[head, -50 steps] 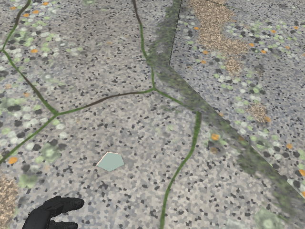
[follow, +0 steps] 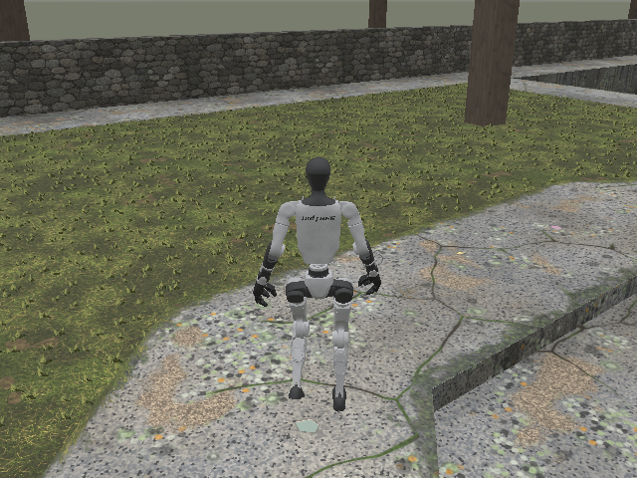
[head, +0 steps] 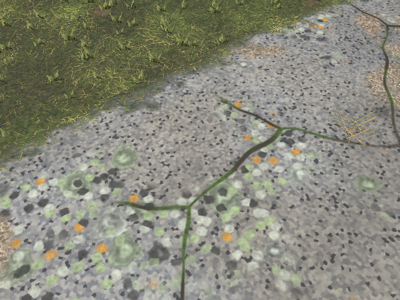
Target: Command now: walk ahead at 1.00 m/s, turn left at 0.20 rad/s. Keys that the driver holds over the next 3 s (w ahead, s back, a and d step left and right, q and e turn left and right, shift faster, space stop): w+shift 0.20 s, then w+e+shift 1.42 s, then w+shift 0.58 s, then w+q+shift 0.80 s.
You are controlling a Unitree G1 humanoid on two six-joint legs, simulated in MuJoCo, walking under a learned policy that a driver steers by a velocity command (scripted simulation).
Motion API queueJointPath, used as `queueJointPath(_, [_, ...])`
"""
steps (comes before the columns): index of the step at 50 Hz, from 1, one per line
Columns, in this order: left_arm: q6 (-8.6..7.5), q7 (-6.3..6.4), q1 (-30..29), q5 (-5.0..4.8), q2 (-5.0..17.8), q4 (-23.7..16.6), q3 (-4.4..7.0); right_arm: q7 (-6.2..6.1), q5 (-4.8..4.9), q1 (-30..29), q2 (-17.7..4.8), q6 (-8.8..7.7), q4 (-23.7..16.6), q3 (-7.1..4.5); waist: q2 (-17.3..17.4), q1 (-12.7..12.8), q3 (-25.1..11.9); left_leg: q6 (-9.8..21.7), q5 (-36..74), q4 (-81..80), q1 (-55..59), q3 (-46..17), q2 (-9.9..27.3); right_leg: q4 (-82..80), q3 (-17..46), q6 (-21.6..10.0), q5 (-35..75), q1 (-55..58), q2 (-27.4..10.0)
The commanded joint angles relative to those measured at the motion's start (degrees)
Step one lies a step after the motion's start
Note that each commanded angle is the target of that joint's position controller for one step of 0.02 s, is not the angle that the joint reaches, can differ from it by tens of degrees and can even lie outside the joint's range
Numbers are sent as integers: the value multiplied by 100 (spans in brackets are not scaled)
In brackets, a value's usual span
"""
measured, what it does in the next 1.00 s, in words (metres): walks ahead, turning right: left foot, then right foot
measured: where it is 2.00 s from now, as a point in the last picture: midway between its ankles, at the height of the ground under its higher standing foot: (362, 89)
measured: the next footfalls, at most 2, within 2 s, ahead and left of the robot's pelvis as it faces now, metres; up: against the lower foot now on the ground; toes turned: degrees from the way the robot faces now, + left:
left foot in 0.26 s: +0.46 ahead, +0.09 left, +0.00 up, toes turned +3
right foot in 0.72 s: +0.88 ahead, -0.11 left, +0.00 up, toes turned -23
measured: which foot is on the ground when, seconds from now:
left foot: up 0.00-0.24, down 0.26-0.72, up 0.74-1.00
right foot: down 0.00-0.28, up 0.30-0.70, down 0.72-1.00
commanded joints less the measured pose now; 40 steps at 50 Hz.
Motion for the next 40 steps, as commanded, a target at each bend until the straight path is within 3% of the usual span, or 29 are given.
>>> queueJointPath(1, [-200, -18, 456, -131, 326, 39, 34, 103, -76, -443, -31, 7, -675, 115, -602, -135, 326, -87, 24, -451, -1758, -353, 430, -1767, 1983, -857, -85, 900, -1474])
queueJointPath(4, [-246, -64, 487, -214, 367, 130, 18, 170, -85, -1314, -50, -37, -1030, 224, -424, -97, 592, -200, 1043, -1842, -1581, 344, 500, -2235, 916, -778, 1248, 533, -1029])
queueJointPath(5, [-270, -67, 462, -213, 522, 131, 52, 216, -40, -1504, 56, -72, -1174, 312, -681, -135, 653, -175, 1440, -2623, -1071, 484, 612, -2414, 806, -782, 1612, 230, -1104])
queueJointPath(8, [-301, -84, 811, -268, 674, 376, 67, 242, 23, -1946, 78, -88, -1195, 360, -446, 8, 793, 18, 2134, -3505, -149, 976, 386, -2855, 377, -717, 3100, 503, -1169])
queueJointPath(10, [-271, -51, 949, -254, 912, 480, 93, 147, -29, -1739, -123, -88, -1096, 284, -619, -143, 395, 171, 1789, -3710, 270, 1184, 31, -2076, 136, -627, 5606, 1366, -1264])
queueJointPath(11, [-214, -8, 1027, -221, 1018, 550, 101, 72, -78, -1346, -256, -88, -1003, 222, -787, -376, 30, 246, 1362, -3716, 867, 1132, -145, -1225, 139, -580, 6595, 1551, -1341])
queueJointPath(12, [-132, 54, 952, -177, 1135, 581, 120, -24, -86, -319, -455, -83, -704, 108, -906, -883, -533, 309, 962, -3752, 1978, 963, -275, 47, 188, -528, 6881, 1415, -1376])
queueJointPath(13, [-76, 90, 741, -174, 1140, 532, 112, -128, -106, 847, -684, -73, -342, -25, -835, -1469, -1021, 384, 811, -3901, 3340, 621, 53, 1637, 181, -465, 5983, 653, -1215])
queueJointPath(14, [-76, 69, 817, -114, 543, 342, -3, -241, -215, 1687, -1195, -80, -161, -195, 42, -1473, -1731, 427, -869, -3902, 4572, -873, 1461, 3826, 145, -527, 2583, -514, -704])
queueJointPath(15, [-83, 23, 1450, -432, -16, 137, -114, -208, -240, 1394, -1325, -75, -280, -248, 1364, -780, -2684, 945, -2113, -4998, 5503, -4033, 2905, 5833, 586, -426, -1060, -2126, 18])
queueJointPath(16, [-55, 75, 697, -345, 593, 87, 18, -179, -105, 953, -929, -47, -315, -241, 371, -860, -1874, 794, -2163, -5462, 4792, -3710, 2544, 5871, 774, -540, -490, -2750, -336])
queueJointPath(17, [-48, 42, 215, -325, 530, -1, 17, -177, -77, 602, -547, -113, -228, -152, 46, -701, -855, 698, -1428, -5565, 3829, -2677, 2349, 5468, 749, -523, -32, -2866, -561])
queueJointPath(18, [-11, 5, 30, -282, 358, 27, -19, -149, -101, 582, -338, -186, -94, -123, -298, -553, -242, 569, -174, -5713, 2997, -1979, 2128, 5132, 763, -515, 50, -2644, -747])
queueJointPath(20, [213, -122, 281, -141, 114, 117, -44, -186, -9, 439, -147, -284, 73, -88, -1, -108, 42, 390, -173, -6176, 2034, -1056, 1846, 4851, 757, -404, 14, -2212, -955])
queueJointPath(22, [395, -202, -99, -128, 3, -51, -22, -136, 116, 488, 10, -402, 235, -54, 57, 31, 418, 196, 499, -6436, 1835, -283, 1742, 4608, 706, -351, 132, -2511, -1116])
queueJointPath(24, [448, -272, -715, -104, -86, -314, -48, -129, 152, 527, 30, -464, 337, -55, 86, 45, 656, 0, 1253, -6649, 1726, 604, 1475, 4228, 458, -319, 737, -2809, -1121])
queueJointPath(26, [430, -324, -1112, -181, -160, -458, -92, -125, 104, 502, 85, -491, 403, -37, 85, 47, 692, -194, 2242, -6652, 1706, 1457, 1037, 3595, 107, -378, 1491, -2730, -917])
queueJointPath(27, [403, -371, -1342, -185, -200, -630, -139, -125, 112, 534, -48, -526, 399, -51, 160, 87, 764, -230, 2741, -6656, 1605, 1630, 1145, 2999, 0, -445, 1821, -2518, -975])
queueJointPath(29, [365, -445, -1871, -161, -110, -773, -158, -191, 162, 756, -137, -526, 512, -52, -138, -28, 937, -385, 3752, -6751, 1891, 2002, 1079, 1999, -531, -588, 2266, -2189, -681])
queueJointPath(30, [347, -469, -1951, -158, -61, -783, -157, -239, 165, 863, -277, -519, 525, -69, -153, -42, 844, -453, 4657, -6634, 2207, 2083, 1104, 1665, -761, -676, 2432, -1926, -441])
queueJointPath(31, [373, -474, -1672, -244, 86, -601, -108, -318, 160, 877, -407, -507, 446, -76, -55, 20, 299, -547, 6460, -6232, 2610, 2146, 1033, 1704, -987, -725, 2398, -1311, -5])
queueJointPath(32, [348, -470, -1468, -196, 108, -646, -108, -370, 178, 942, -742, -450, 427, -139, 267, 251, 354, -631, 7614, -5548, 2835, 2163, 1265, 1561, -1042, -817, 2022, -1230, 75])
queueJointPath(33, [364, -437, -1002, -171, 305, -539, -58, -448, 132, 870, -930, -337, 387, -202, 444, 553, 136, -673, 8410, -4815, 3039, 2074, 1475, 1504, -1040, -931, 1503, -789, 238])
queueJointPath(35, [371, -256, 1279, -168, 877, 140, 252, -457, -1, 256, -1065, -88, 186, -282, 426, 1652, -839, -489, 7538, -1969, 2379, 1792, 1567, 1343, -485, -1273, 839, 1493, 360])
queueJointPath(36, [380, -113, 1475, -233, 1111, 260, 404, -336, -22, 176, -763, -47, 234, -244, -337, 1565, -664, -472, 3272, 351, 1381, 1822, 783, 905, 143, -1497, 560, 2134, 121])
queueJointPath(37, [463, -68, 920, -184, 1635, 183, 512, -263, -122, 414, 107, -166, -205, 2, -1758, 612, -478, -693, -1379, 2493, -969, 1321, -70, 1279, 2018, -2037, 1958, 3011, -780])
queueJointPath(38, [514, -51, 659, -134, 1894, -104, 597, -243, 46, 405, -58, -318, -757, 73, -1541, 533, -1618, -675, -1244, 2862, -2199, 134, -76, -346, 4472, -2936, -213, 3885, -1526])
queueJointPath(39, [506, -2, 482, -134, 1485, -195, 547, -238, -3, -47, -363, -448, -760, 72, -423, 549, -878, -597, -758, 2252, -2490, -103, 264, -1326, 4930, -2606, -1260, 3191, -1657])
queueJointPath(40, [478, 20, 269, -143, 1130, -119, 457, -220, 4, -155, -426, -481, -734, 61, 179, 208, -164, -597, -358, 1512, -2230, -101, 518, -1488, 4514, -2284, -1096, 2176, -1517])
Over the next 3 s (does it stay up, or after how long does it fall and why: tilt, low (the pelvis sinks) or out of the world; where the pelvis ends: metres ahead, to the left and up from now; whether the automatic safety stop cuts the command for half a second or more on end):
stays up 1.82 -1.66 -0.03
